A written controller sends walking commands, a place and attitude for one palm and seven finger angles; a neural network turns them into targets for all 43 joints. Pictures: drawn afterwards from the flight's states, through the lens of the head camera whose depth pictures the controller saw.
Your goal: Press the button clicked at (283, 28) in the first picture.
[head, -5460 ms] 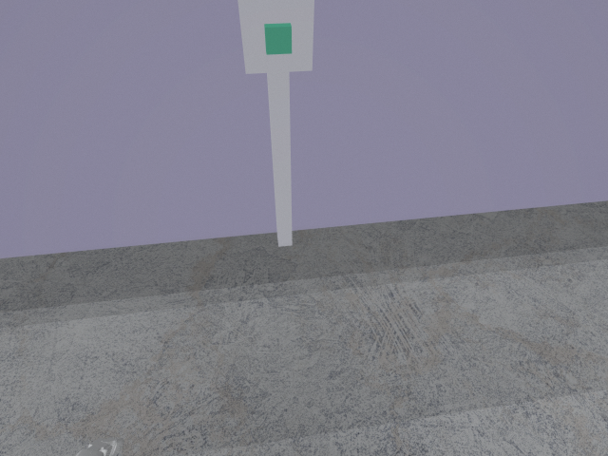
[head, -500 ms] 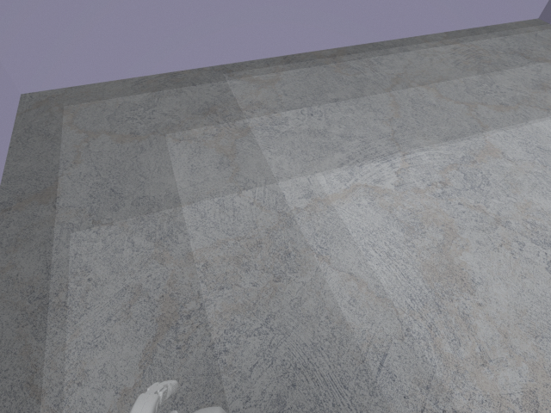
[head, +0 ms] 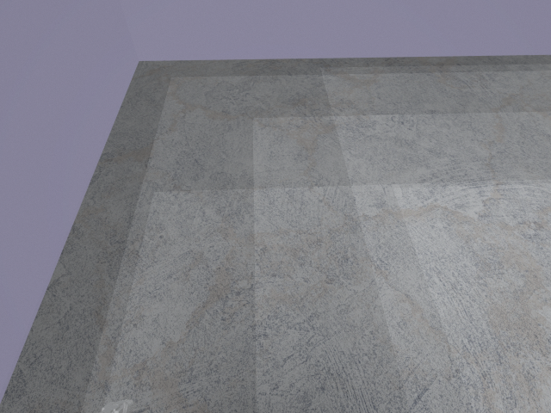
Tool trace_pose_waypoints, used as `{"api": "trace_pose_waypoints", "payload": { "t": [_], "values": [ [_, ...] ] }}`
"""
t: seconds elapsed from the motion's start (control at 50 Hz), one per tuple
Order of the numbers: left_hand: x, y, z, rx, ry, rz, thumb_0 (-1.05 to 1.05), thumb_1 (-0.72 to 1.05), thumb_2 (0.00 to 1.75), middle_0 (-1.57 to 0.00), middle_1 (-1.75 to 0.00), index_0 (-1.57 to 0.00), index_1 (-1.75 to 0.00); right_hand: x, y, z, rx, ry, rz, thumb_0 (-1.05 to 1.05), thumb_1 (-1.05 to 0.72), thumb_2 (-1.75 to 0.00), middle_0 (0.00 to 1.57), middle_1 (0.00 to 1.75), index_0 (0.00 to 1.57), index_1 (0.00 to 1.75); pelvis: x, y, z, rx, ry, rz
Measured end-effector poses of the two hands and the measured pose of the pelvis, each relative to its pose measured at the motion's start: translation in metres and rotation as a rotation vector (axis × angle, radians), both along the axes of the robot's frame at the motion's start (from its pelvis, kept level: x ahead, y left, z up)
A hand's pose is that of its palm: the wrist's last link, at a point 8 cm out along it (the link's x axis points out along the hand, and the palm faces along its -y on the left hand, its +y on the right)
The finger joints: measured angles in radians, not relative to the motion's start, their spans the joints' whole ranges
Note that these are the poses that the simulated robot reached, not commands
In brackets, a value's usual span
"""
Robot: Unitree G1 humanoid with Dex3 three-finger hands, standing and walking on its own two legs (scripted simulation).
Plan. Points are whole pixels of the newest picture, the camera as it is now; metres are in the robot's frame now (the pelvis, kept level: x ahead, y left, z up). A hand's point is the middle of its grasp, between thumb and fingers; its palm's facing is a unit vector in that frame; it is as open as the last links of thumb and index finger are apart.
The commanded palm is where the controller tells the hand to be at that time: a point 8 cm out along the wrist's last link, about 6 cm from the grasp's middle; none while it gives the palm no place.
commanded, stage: turn to face it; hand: left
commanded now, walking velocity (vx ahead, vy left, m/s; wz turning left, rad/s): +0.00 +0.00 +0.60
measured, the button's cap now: out of the picture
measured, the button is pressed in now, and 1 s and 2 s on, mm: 0 0 0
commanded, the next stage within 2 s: none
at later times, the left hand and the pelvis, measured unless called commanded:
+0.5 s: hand out of the picture -0.08 +0.17 -0.17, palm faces +0.38 -0.89 -0.25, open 7.4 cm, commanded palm none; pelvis -0.04 -0.03 +0.00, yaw +21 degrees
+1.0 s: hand out of the picture -0.06 +0.19 -0.14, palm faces +0.59 -0.75 -0.29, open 7.4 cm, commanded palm none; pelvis -0.04 -0.05 -0.01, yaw +38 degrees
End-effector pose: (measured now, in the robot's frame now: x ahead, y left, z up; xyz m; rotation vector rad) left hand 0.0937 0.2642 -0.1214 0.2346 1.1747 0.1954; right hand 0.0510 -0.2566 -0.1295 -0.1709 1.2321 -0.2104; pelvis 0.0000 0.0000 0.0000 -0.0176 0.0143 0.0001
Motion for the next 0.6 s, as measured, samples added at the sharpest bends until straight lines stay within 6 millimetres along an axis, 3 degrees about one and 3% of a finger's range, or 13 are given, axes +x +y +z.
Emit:
{"api": "trace_pose_waypoints", "payload": {
  "t": [0.08,0.16,0.32,0.42,0.54,0.6],
  "values": [
    [-0.011,-0.024,0.004,0.012,-0.074,0.030,0.00,0.91,0.89,-0.19,-0.30,-0.20,-0.30,0.008,-0.023,-0.015,0.023,-0.011,0.045,0.01,-0.91,-0.90,0.20,0.30,0.20,0.30,-0.010,-0.023,-0.009,0.023,-0.003,0.058],
    [-0.043,-0.046,0.013,0.016,-0.077,0.087,0.00,0.91,0.89,-0.20,-0.30,-0.20,-0.30,0.020,-0.039,-0.016,0.032,-0.008,0.104,0.01,-0.91,-0.90,0.20,0.30,0.20,0.30,-0.018,-0.037,-0.005,0.038,-0.019,0.120],
    [-0.105,-0.067,0.012,-0.015,-0.007,0.208,0.00,0.90,0.89,-0.20,-0.30,-0.20,-0.30,0.042,-0.042,-0.005,0.033,0.015,0.233,0.01,-0.91,-0.90,0.20,0.30,0.20,0.29,-0.026,-0.049,0.005,0.067,-0.026,0.241],
    [-0.151,-0.064,0.001,-0.038,0.042,0.308,0.00,0.90,0.89,-0.20,-0.30,-0.20,-0.30,0.063,-0.021,-0.003,0.015,0.035,0.342,0.01,-0.91,-0.90,0.20,0.30,0.20,0.29,-0.033,-0.043,0.003,0.063,-0.013,0.313],
    [-0.216,-0.039,-0.026,-0.068,0.118,0.443,0.00,0.90,0.89,-0.20,-0.30,-0.20,-0.30,0.101,0.031,0.001,-0.015,-0.065,0.488,0.01,-0.91,-0.90,0.20,0.30,0.20,0.29,-0.045,-0.020,-0.012,0.030,-0.001,0.395],
    [-0.238,-0.027,-0.031,-0.064,0.162,0.488,0.00,0.91,0.89,-0.20,-0.30,-0.20,-0.30,0.109,0.052,0.009,-0.016,-0.114,0.531,0.01,-0.91,-0.90,0.20,0.30,0.20,0.29,-0.051,-0.015,-0.012,0.028,-0.009,0.416]
  ]
}}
